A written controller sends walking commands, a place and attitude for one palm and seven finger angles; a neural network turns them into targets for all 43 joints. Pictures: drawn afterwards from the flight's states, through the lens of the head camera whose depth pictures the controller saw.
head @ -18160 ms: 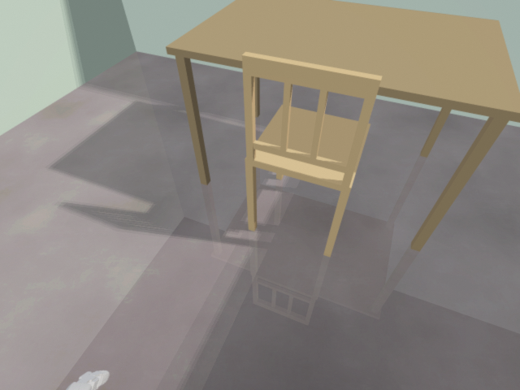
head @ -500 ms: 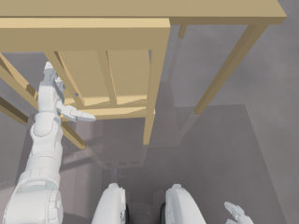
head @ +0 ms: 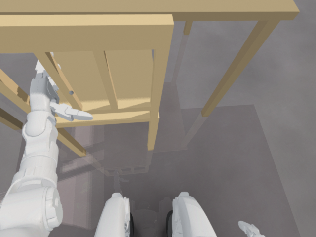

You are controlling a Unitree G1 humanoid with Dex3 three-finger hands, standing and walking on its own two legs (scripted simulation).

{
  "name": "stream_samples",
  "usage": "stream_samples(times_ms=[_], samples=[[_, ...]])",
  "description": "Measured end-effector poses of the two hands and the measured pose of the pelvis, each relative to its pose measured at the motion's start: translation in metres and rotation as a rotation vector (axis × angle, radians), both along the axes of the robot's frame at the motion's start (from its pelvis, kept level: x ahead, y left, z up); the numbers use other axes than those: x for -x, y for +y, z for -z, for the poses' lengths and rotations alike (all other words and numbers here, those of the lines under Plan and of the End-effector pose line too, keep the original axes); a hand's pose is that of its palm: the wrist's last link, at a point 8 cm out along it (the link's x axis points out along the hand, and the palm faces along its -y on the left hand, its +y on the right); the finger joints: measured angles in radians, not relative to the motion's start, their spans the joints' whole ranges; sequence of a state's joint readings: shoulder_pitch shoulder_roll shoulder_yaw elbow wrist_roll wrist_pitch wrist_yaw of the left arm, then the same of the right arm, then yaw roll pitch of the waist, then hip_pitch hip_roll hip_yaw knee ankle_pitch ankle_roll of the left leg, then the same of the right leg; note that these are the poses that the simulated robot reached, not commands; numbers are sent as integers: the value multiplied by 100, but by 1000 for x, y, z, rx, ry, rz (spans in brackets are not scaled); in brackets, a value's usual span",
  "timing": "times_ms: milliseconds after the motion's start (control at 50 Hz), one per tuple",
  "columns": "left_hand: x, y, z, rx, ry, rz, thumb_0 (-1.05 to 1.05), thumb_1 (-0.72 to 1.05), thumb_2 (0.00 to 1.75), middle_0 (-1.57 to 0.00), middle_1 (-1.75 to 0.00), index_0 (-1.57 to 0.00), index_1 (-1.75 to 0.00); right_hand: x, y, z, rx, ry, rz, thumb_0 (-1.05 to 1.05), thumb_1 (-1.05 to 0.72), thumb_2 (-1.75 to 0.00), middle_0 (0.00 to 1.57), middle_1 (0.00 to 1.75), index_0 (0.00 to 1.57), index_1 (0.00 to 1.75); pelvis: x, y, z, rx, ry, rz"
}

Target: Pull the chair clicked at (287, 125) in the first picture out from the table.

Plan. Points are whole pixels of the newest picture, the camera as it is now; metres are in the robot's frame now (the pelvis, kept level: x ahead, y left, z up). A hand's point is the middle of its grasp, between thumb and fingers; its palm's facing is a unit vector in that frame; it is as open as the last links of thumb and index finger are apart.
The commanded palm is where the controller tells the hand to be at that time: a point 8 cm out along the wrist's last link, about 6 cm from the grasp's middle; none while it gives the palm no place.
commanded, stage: push the fingers through the gap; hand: left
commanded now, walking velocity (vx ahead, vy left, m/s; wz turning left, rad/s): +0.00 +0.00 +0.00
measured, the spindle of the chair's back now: (63, 85) +0.48 +0.23 +0.02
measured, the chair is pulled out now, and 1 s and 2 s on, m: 0.00 0.00 0.04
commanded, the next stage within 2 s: hook a spindle and tug to test in 0.12 s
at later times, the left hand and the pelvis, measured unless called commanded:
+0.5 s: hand (70, 92) +0.46 +0.20 +0.02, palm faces +0.06 -1.00 -0.04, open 16.1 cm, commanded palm +0.43 +0.24 +0.03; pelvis +0.00 +0.01 +0.00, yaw +0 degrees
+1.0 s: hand (70, 92) +0.45 +0.20 +0.03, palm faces +0.08 -1.00 -0.04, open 7.4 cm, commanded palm +0.43 +0.24 +0.03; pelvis +0.00 +0.01 +0.00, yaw +0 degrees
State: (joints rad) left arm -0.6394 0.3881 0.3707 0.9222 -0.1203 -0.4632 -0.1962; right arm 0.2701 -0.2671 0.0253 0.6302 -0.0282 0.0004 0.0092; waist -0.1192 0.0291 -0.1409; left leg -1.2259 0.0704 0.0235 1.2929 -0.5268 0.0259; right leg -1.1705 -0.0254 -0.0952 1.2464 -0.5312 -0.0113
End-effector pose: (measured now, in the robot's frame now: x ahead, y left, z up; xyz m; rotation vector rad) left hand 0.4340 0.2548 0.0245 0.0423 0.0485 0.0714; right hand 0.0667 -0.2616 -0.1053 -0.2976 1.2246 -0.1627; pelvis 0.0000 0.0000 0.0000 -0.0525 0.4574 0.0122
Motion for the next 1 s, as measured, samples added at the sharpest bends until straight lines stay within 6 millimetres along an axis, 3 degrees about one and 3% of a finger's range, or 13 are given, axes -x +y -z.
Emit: stream_samples(times_ms=[180, 340, 460, 620, 820, 1000], samples=[[4, 4, -10, -15, -49, 11, -1, -50, 30, -6, -8, -6, -8, -5, 4, -1, -5, -11, -9, 0, -90, -90, 21, 30, 20, 30, 0, 2, -1, 4, -6, -3], [6, 6, 0, 7, -9, 2, -1, -50, 30, -7, -13, -7, -13, -9, 6, -2, 1, -29, -17, 0, -90, -90, 21, 30, 20, 30, 2, 4, 0, 8, -6, -5], [3, 1, -4, 1, -49, 17, -1, -50, 30, -14, -33, -14, -33, -7, 9, 0, 2, -20, -22, 0, -90, -90, 21, 30, 20, 30, 3, 6, 2, 10, -5, -6], [-2, -1, -1, 1, -27, 13, -1, -47, 32, -26, -72, -26, -72, -1, 11, 2, -3, -8, -8, 0, -90, -90, 21, 30, 20, 30, 3, 8, 2, 11, 1, -3], [3, -1, -6, 3, -26, 0, -1, -11, 47, -43, -123, -42, -122, 0, 14, -2, -18, -6, 1, 0, -90, -90, 21, 30, 20, 30, 0, 8, -2, 7, -7, -1], [5, 0, -6, 5, -36, -7, 0, 36, 68, -48, -140, -45, -141, -7, 10, -3, -10, -16, -10, 0, -90, -90, 21, 30, 20, 30, -1, 7, -3, 7, -9, -3]])
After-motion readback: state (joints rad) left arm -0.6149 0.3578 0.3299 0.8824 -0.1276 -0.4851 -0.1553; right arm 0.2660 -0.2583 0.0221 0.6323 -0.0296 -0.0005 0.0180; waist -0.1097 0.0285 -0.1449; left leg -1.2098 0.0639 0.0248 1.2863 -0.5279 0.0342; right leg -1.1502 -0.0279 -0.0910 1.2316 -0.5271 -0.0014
